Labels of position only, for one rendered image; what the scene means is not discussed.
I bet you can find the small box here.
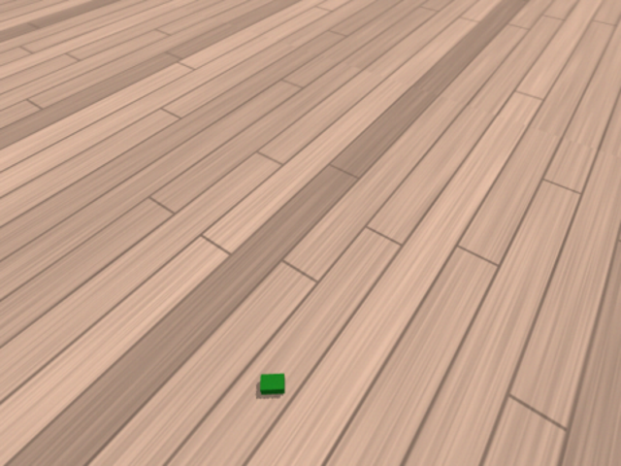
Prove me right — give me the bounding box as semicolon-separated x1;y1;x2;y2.
260;374;285;395

